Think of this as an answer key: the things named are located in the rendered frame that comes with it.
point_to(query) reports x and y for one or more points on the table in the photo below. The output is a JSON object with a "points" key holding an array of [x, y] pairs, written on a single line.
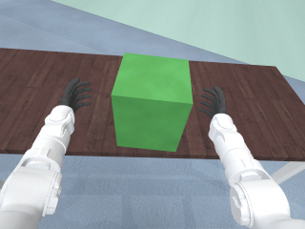
{"points": [[263, 106]]}

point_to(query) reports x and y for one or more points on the right robot upper arm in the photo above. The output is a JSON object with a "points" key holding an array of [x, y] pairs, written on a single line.
{"points": [[260, 204]]}

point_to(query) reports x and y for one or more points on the left robot hand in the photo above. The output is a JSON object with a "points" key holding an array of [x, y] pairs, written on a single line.
{"points": [[71, 95]]}

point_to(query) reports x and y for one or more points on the right robot hand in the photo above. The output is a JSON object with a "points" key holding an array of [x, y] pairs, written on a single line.
{"points": [[219, 102]]}

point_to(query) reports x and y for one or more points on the left robot upper arm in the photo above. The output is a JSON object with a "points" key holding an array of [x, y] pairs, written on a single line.
{"points": [[32, 194]]}

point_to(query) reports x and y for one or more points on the right robot forearm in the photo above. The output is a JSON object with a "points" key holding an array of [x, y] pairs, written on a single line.
{"points": [[234, 154]]}

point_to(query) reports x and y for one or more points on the carton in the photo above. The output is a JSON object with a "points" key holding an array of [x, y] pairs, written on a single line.
{"points": [[151, 101]]}

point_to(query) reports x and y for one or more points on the left robot forearm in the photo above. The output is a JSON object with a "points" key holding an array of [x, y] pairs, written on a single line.
{"points": [[48, 149]]}

